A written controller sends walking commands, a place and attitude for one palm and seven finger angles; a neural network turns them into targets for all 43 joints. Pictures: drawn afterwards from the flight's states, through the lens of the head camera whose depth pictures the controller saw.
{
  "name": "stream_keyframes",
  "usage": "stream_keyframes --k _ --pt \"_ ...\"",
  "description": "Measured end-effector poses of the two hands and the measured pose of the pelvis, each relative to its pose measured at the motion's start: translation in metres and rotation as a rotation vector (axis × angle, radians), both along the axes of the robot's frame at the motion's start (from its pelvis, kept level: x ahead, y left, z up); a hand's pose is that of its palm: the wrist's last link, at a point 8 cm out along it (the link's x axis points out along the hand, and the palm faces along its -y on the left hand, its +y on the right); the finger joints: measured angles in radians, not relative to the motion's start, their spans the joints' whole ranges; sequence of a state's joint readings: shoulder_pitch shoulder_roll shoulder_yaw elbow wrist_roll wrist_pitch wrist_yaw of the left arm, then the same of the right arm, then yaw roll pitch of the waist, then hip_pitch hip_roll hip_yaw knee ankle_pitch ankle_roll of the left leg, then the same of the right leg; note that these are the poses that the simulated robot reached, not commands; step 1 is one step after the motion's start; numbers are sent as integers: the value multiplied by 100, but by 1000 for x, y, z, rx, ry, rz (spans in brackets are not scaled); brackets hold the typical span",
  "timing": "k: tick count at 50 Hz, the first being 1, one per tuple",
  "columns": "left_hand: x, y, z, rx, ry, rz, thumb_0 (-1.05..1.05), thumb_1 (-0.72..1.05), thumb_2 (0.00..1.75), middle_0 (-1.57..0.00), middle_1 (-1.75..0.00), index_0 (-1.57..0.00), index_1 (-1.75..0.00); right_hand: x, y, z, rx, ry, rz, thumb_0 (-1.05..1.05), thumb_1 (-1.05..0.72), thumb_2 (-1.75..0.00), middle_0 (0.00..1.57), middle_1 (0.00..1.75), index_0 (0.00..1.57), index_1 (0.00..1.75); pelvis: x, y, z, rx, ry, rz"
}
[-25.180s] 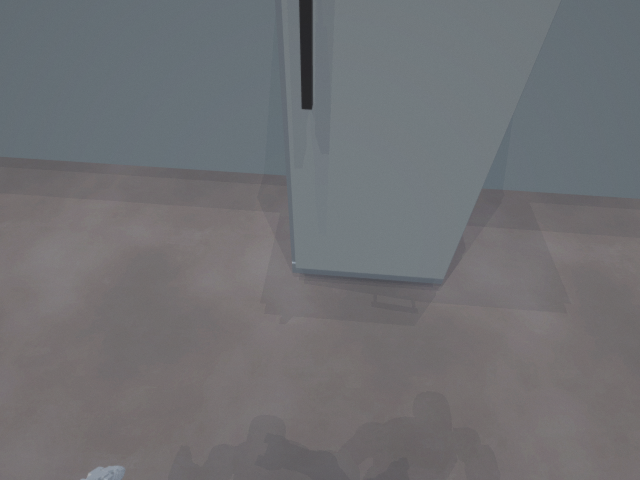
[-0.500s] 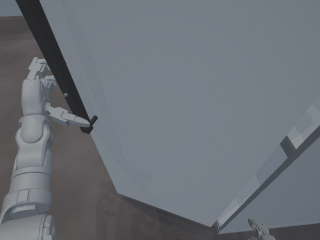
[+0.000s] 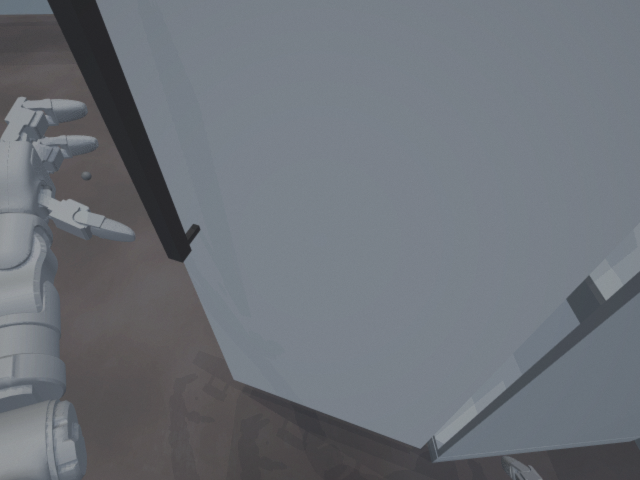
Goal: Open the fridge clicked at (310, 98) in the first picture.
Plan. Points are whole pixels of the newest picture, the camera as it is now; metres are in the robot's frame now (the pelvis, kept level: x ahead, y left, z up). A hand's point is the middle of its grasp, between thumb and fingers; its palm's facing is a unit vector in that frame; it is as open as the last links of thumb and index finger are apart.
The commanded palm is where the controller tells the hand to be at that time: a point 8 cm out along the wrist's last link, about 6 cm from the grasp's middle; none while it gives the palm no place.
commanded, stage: slip the hand off the handle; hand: left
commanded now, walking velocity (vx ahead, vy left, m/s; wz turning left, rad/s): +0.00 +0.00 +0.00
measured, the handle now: (131, 100) +0.43 +0.22 +0.26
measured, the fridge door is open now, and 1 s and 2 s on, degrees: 66 66 66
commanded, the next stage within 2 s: draw the hand back to the body in 0.72 s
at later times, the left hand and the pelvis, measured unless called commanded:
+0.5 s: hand (46, 222) +0.33 +0.30 +0.18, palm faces +0.31 -0.93 -0.20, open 14.7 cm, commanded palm +0.28 +0.34 +0.18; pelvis +0.00 +0.01 +0.00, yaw +0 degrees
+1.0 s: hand (24, 273) +0.27 +0.29 +0.17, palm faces +0.14 -0.98 -0.11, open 14.7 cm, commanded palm +0.23 +0.33 +0.19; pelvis +0.00 -0.01 +0.01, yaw +2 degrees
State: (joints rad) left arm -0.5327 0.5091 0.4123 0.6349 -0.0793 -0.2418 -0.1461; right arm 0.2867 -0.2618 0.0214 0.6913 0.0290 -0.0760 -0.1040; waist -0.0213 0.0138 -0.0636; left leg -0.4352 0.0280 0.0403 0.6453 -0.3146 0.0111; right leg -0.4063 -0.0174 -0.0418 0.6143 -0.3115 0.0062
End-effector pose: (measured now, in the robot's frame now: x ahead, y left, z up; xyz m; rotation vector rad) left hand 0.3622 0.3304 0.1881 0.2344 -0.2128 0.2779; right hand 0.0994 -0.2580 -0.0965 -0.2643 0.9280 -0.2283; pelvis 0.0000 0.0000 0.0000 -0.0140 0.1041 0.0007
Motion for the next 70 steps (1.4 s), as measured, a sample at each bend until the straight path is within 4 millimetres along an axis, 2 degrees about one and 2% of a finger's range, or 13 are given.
stream_keyframes --k 6,13,20,28,35,42,45,49,55,59,62,68,70 --pt "1 7 3 11 -18 -13 -1 -56 20 -26 -115 -26 -115 -18 0 -2 -3 37 -29 1 -90 -90 21 30 20 30 0 4 0 -3 10 -10" --pt "-23 10 -4 1 -13 -22 -1 -55 20 -26 -115 -26 -115 -16 5 -1 11 17 -40 1 -90 -90 21 30 20 30 3 8 1 -3 -3 -20" --pt "-54 14 -6 9 -25 11 -1 -56 20 -26 -115 -26 -115 15 15 6 12 -69 18 1 -90 -90 21 30 20 30 1 8 1 -4 -23 -4" --pt "-77 14 -3 10 -12 12 -1 -56 20 -26 -115 -26 -115 60 28 20 31 -201 93 1 -90 -90 21 30 20 30 0 4 2 -2 -42 12" --pt "-103 14 -1 21 -13 24 -1 -56 20 -26 -115 -26 -115 79 31 30 45 -275 132 1 -90 -90 21 30 20 30 2 -1 2 0 -56 16" --pt "-127 19 -1 25 -11 45 -1 -56 20 -26 -115 -26 -115 80 27 28 34 -276 148 1 -90 -90 21 30 20 30 1 -6 2 0 -68 29" --pt "-127 20 -4 -33 11 12 -1 -56 20 -26 -115 -26 -115 77 24 26 30 -265 143 1 -90 -90 21 30 20 30 0 -8 3 -1 -77 39" --pt "-121 15 -9 -116 125 -105 -1 -56 20 -26 -115 -25 -115 74 21 29 32 -293 116 1 -90 -90 21 30 20 30 2 -8 5 -1 -99 42" --pt "-123 6 0 -123 168 -241 -1 -56 20 -26 -115 -25 -115 75 20 40 56 -381 117 2 -90 -90 21 30 20 30 3 -8 7 2 -117 34" --pt "-134 15 3 -135 148 -210 -1 -55 20 -26 -115 -26 -115 76 20 45 65 -412 131 1 -90 -90 21 30 20 30 2 -8 6 1 -118 29" --pt "-143 19 -3 -145 164 -188 -1 -55 20 -26 -115 -25 -115 77 21 46 63 -420 146 1 -90 -90 21 30 20 30 0 -7 5 0 -119 32" --pt "-159 14 -14 -135 177 -191 -1 -52 21 -25 -113 -25 -113 80 28 48 48 -428 175 2 -90 -90 21 30 20 30 -3 -3 4 -6 -129 41" --pt "-161 12 -9 -29 164 -87 -1 -49 23 -26 -111 -25 -111 81 33 49 40 -419 207 1 -90 -90 21 30 20 30 -4 -2 5 -9 -131 45"
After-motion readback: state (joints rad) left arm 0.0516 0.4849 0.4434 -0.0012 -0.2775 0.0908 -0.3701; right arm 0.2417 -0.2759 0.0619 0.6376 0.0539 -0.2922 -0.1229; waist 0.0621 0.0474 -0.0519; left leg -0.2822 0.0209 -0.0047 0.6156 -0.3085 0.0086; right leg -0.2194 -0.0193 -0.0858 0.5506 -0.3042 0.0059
